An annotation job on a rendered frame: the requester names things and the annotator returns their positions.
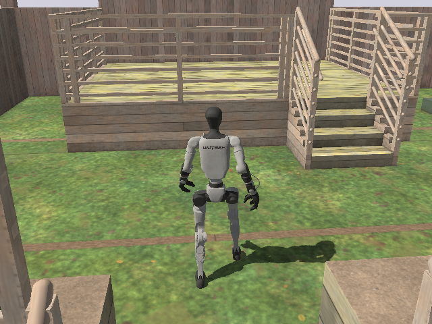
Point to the left robot upper arm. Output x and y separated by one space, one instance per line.
190 153

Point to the left robot shin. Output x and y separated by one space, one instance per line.
200 255

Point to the humanoid robot head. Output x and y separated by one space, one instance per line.
214 117

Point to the right robot upper arm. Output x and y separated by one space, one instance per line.
239 153

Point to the right robot hand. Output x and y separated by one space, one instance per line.
255 200

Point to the robot right forearm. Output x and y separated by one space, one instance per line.
248 181

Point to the robot left forearm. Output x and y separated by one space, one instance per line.
183 175

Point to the left robot hand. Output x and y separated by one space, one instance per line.
187 183

